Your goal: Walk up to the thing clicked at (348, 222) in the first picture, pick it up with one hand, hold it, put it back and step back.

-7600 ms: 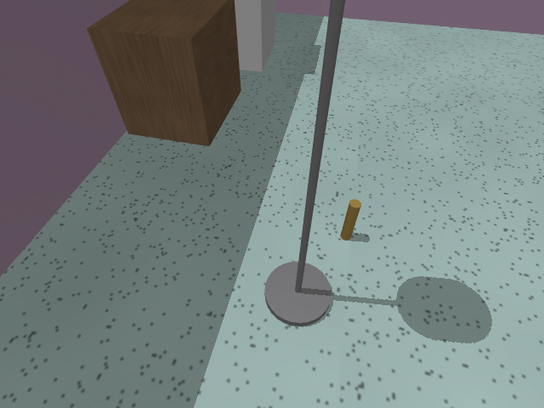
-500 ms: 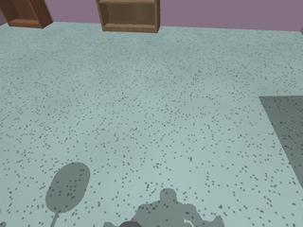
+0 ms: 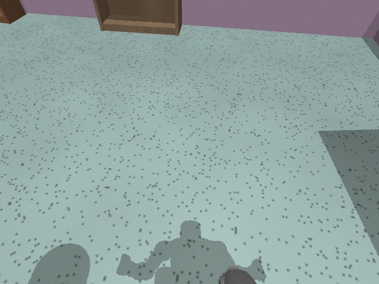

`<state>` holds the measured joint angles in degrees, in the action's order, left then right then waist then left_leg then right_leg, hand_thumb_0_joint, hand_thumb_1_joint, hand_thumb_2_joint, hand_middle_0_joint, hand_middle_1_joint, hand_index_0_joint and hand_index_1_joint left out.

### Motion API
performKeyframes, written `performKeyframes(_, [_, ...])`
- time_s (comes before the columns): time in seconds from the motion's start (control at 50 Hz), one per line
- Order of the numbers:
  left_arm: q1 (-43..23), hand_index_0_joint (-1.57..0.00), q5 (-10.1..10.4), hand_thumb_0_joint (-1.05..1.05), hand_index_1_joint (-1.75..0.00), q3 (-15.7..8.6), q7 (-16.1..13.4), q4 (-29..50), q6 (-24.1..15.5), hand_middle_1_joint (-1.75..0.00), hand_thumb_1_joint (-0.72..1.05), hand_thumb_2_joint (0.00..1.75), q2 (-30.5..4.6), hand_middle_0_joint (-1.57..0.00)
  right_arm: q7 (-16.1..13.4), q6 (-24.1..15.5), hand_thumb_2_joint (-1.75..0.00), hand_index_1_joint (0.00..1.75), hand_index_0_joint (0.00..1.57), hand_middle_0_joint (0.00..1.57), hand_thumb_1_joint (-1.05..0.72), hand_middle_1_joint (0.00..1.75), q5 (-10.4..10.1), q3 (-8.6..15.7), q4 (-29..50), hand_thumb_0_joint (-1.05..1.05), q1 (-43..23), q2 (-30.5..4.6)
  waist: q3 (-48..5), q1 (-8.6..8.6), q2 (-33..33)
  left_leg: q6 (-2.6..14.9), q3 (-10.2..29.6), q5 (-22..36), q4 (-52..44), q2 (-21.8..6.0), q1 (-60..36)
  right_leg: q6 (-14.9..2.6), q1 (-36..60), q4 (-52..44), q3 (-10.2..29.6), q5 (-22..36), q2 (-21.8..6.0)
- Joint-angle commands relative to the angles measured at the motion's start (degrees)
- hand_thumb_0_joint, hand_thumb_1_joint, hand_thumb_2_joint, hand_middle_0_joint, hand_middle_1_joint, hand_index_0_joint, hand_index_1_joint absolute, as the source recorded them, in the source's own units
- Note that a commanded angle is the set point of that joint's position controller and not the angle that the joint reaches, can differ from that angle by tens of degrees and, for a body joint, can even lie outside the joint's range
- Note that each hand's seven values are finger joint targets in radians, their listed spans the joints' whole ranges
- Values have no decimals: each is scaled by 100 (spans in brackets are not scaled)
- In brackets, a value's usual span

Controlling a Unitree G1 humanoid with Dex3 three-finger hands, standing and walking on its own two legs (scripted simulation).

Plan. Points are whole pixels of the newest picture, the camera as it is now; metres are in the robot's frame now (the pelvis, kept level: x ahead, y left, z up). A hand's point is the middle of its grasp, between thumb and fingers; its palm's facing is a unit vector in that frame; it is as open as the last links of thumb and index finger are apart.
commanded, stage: walk up
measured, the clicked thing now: out of the picture -0.08 +0.95 -0.66
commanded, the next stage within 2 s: none
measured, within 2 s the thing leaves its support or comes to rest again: neither
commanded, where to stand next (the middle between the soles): +1.02 +0.04 m, yaw +1 degrees
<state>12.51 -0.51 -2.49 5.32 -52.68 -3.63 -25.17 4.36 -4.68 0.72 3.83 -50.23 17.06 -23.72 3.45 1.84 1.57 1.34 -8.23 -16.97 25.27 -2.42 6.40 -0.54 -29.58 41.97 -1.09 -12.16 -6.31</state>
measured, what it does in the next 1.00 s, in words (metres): walks ahead: right foot, then left foot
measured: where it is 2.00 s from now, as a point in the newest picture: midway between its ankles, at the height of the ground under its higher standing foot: (182, 173)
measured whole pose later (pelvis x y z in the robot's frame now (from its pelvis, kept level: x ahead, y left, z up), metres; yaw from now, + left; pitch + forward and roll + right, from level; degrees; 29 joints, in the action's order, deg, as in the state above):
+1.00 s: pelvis +0.49 +0.02 -0.02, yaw -1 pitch -2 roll +1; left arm 9.2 -0.6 -2.8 4.8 -51.7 -2.9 -23.7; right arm 2.7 -3.5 0.6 3.4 -51.2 23.6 -23.9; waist 4.0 3.6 -0.3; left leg 0.5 -9.0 -26.2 30.1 -1.9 1.1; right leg -2.4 -22.5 30.5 -3.4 -6.4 -2.9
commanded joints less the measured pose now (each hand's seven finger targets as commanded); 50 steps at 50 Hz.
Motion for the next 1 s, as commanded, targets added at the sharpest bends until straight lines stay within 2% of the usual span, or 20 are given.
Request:
performKeyframes(0.0, [-72, -20, -26, 0, -30, -404, -12, 285, -129, -30, 90, 90, -949, -20, -105, -171, -90, 30, 20, 20, -90, 30, -66, 436, 502, 0, -413, -1565, -111, -224, -802, 914, 816, -187, -946, -1260, 875, -42, 1098, -587, -312, 810, 154])
performKeyframes(0.04, [145, -20, -25, 0, -30, -431, -34, 211, -144, -30, 90, 90, -951, -20, -135, -126, -90, 30, 20, 20, -90, 30, -61, 405, 491, 0, -433, -1542, -155, -423, -600, 789, 658, 167, -306, -1167, 1036, -105, 1727, -794, -501, 667, 295])
performKeyframes(0.08, [1043, -20, -43, 0, -30, -616, -163, 6, -247, -30, 90, 90, -1313, -20, -152, -105, -90, 30, 20, 20, -90, 30, -41, 229, 461, 0, -11, -1105, -761, -854, 607, 470, 166, 1147, 2229, -558, 1576, -347, 3327, -1359, -60, -451, 265])
performKeyframes(0.1, [1542, -20, -77, 0, -30, -747, -258, 27, -305, -30, 90, 90, -1856, -20, -152, -112, -90, 30, 20, 20, -90, 30, -57, 84, 594, 0, 188, -685, -972, -939, 1898, 211, 140, -883, 3856, 117, 2695, -725, 3977, -2048, 2197, -1247, -1147])
performKeyframes(0.12, [1496, -20, 48, 0, -30, -716, -278, 88, -299, -30, 90, 90, -2116, -20, -208, -76, -90, 30, 20, 20, -90, 30, -74, 195, 570, 0, -33, -1156, -757, -957, 1454, 86, 621, -1418, 4467, 291, 3406, -1335, 3842, -2890, 4090, -1459, -1938])
performKeyframes(0.16, [832, -20, 155, 0, -30, -630, -328, 306, -295, -30, 90, 90, -1803, -20, -242, -56, -90, 30, 20, 20, -90, 30, -141, 239, 370, 0, -259, -1367, -263, -701, 384, 106, 1376, -648, 4604, -156, 3342, -1437, 3115, -2675, 2876, -413, -1671])
performKeyframes(0.24, [329, -20, 86, 0, -30, -465, -344, 467, -318, -30, 90, 90, -1372, -20, -94, 32, -90, 30, 20, 20, -90, 30, -76, 264, 113, 0, 127, -1206, -66, -243, 686, -17, 1073, -189, 3239, -373, 2510, -1205, 2010, -2741, 1009, 321, -932])
performKeyframes(0.28, [255, -20, 13, 0, -30, -504, -336, 589, -333, -30, 90, 90, -1452, -20, -14, 51, -90, 30, 20, 20, -90, 30, -36, 261, 193, 0, -56, -1119, -24, -283, 767, -113, 847, -236, 2340, -430, 2343, -1336, 1733, -2816, 713, -79, -1002])
performKeyframes(0.38, [164, -20, -4, 0, -30, -497, -281, 651, -335, -30, 90, 90, -1526, -20, 91, -14, -90, 30, 20, 20, -90, 30, -3, 362, 306, 0, -485, -1047, -89, -326, 468, -68, 504, 927, 1004, -327, 1367, -1067, 1315, -2648, 363, -1033, -882])
performKeyframes(0.44, [111, -20, -19, 0, -30, -407, -268, 648, -267, -30, 90, 90, -1386, -20, 30, -52, -90, 30, 20, 20, -90, 30, 45, 479, 85, 0, 154, -1244, -304, 145, -11, 35, 164, 605, 830, -3, -125, -841, 604, -1534, -21, -646, -612])
performKeyframes(0.46, [280, -20, -62, 0, -30, -303, -269, 628, -255, -30, 90, 90, -1122, -20, -38, -88, -90, 30, 20, 20, -90, 30, 47, 582, -100, 0, 805, -1483, -644, 482, -804, 225, 464, -41, 615, -57, -1057, -680, 182, -38, -342, -25, -282])
performKeyframes(0.48, [498, -20, 24, 0, -30, -183, -264, 676, -235, -30, 90, 90, -648, -20, -141, -136, -90, 30, 20, 20, -90, 30, 122, 729, -122, 0, 1409, -2041, -820, 680, -2275, 663, 2911, -1538, -504, -1464, -1622, -276, -982, 2107, -620, -862, 499])
performKeyframes(0.5, [504, -20, 69, 0, -30, -308, -363, 636, -198, -30, 90, 90, -1085, -20, -153, -154, -90, 30, 20, 20, -90, 30, -54, 724, 103, 0, 1130, -2216, -835, 546, -1708, 1193, 4851, -2040, -1430, -2331, -1354, -285, -1313, 2735, 132, -1811, 774])
performKeyframes(0.54, [420, -20, 85, 0, -30, -265, -400, 437, -176, -30, 90, 90, -1325, -20, -206, -135, -90, 30, 20, 20, -90, 30, -131, 577, 250, 0, 365, -1850, -215, 149, -651, 1041, 3482, -1350, -1288, -2024, -421, -276, -1127, 2848, 752, -911, 237])
performKeyframes(0.6, [824, -20, 106, 0, -30, -287, -312, 141, -101, -30, 90, 90, -1188, -20, -250, -192, -90, 30, 20, 20, -90, 30, -106, 361, 315, 0, 31, -1415, -101, -170, -898, 771, 1885, 419, -1209, -1470, 228, -109, -503, 2023, 586, -452, -21])
performKeyframes(0.8, [-440, -20, -9, 0, -30, -261, -60, 546, 22, -30, 90, 90, -812, -20, -238, -197, -90, 30, 20, 20, -90, 30, -76, 372, 355, 0, 379, -1438, 112, 101, -629, 782, 888, 1147, -1331, -1160, -334, -7, -430, -285, -25, 674, 44])
performKeyframes(0.88, [-714, -20, 9, 0, -30, -277, -69, 592, -23, -30, 90, 90, -722, -20, -265, -134, -90, 30, 20, 20, -90, 30, -47, 383, 394, 0, 355, -1489, 56, 69, -646, 805, 771, 1838, -837, -1249, -92, -160, 510, -939, -214, 757, 232])
performKeyframes(0.94, [-167, -20, 2, 0, -30, -367, -140, 424, -70, -30, 90, 90, -856, -20, -313, -79, -90, 30, 20, 20, -90, 30, -46, 350, 465, 0, 330, -1441, -189, -256, -321, 684, 627, 2230, 268, -1099, 207, -265, 1772, -1320, -370, 393, 511])
performKeyframes(0.96, [420, -20, -8, 0, -30, -470, -206, 267, -119, -30, 90, 90, -1059, -20, -301, -76, -90, 30, 20, 20, -90, 30, -40, 252, 488, 0, 444, -1211, -624, -517, 167, 525, 370, 2223, 1441, -740, 519, -385, 2803, -1547, -252, 123, 507])
performKeyframes(0.98, [1052, -20, -51, 0, -30, -629, -274, 222, -166, -30, 90, 90, -1493, -20, -291, -93, -90, 30, 20, 20, -90, 30, -58, 131, 590, 0, 696, -888, -1248, -715, 1072, 296, 111, 1033, 3021, -313, 1445, -707, 3881, -1801, 1357, -425, -659])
